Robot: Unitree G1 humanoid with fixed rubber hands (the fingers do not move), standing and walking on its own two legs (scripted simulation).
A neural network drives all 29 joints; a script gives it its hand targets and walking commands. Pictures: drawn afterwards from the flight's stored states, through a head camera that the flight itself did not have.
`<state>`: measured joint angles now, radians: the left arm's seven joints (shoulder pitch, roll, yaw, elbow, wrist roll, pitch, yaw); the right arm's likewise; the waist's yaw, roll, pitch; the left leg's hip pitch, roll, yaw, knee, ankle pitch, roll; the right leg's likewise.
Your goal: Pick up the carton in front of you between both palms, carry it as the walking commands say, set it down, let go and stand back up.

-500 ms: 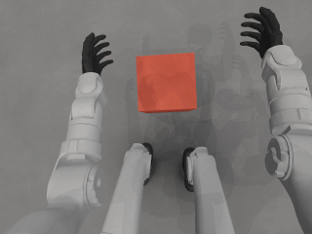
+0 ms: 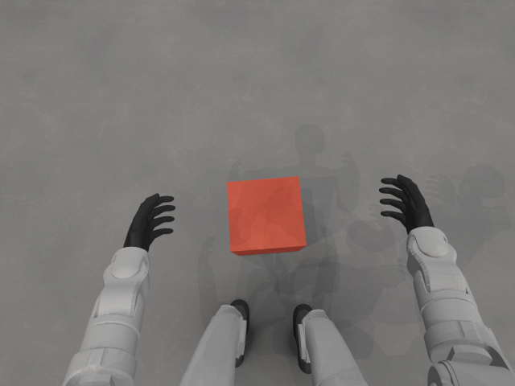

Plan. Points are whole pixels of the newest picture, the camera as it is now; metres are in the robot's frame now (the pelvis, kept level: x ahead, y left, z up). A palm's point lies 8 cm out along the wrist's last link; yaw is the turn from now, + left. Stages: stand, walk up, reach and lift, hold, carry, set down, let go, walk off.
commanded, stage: let go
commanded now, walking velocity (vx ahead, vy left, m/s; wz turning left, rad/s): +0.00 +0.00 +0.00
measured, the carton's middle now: (266, 219) +0.42 +0.03 -0.59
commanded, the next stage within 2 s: stand in 0.88 s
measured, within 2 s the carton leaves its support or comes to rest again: neither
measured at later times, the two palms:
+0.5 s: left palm (84, 321) +0.20 +0.24 -0.01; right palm (465, 319) +0.21 -0.23 -0.01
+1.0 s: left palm (74, 334) +0.18 +0.26 -0.02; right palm (475, 354) +0.17 -0.24 -0.03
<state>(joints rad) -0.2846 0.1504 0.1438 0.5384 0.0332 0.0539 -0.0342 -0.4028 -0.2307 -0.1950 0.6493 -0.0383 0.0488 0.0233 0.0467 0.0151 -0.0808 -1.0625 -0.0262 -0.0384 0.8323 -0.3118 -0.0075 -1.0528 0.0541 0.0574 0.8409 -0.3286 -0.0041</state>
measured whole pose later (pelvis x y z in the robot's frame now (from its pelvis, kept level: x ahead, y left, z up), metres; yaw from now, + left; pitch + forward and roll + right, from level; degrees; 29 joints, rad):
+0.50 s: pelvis +0.04 +0.01 +0.06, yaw +1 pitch +2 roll +0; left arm 0.25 0.22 0.03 0.43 -0.01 0.05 -0.07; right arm 0.22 -0.21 -0.05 0.46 0.00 0.04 0.06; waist 0.01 0.00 0.03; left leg -0.21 -0.04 -0.06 0.44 -0.26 0.01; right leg -0.19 0.02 0.05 0.44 -0.28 -0.01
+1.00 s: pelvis +0.04 +0.01 +0.05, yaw +1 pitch +0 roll +0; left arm 0.26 0.26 0.02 0.55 0.05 0.01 0.01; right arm 0.28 -0.24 -0.02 0.60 -0.04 0.00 0.00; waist 0.00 -0.02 -0.01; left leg -0.21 -0.04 -0.06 0.52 -0.30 0.01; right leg -0.18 0.02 0.05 0.51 -0.33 0.00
